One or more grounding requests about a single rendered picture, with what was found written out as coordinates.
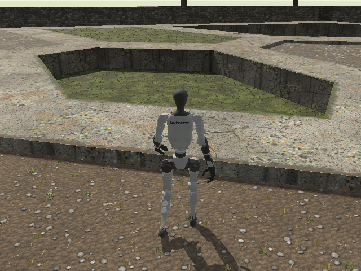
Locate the robot right forearm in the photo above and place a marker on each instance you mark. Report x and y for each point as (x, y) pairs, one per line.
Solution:
(207, 154)

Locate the robot right foot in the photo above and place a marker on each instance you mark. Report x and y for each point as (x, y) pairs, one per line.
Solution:
(192, 221)

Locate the robot left upper arm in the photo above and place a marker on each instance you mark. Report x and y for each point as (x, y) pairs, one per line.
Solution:
(160, 127)

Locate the right robot thigh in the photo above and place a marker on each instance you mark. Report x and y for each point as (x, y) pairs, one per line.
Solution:
(193, 167)

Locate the right robot hand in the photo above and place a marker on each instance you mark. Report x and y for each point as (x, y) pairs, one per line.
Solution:
(212, 173)

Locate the robot right upper arm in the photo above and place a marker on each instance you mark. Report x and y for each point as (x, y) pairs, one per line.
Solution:
(199, 128)

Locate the left robot hand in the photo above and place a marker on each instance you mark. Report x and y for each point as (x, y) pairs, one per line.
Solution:
(163, 148)

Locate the robot left forearm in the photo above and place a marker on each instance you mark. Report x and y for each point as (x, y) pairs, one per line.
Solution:
(156, 144)

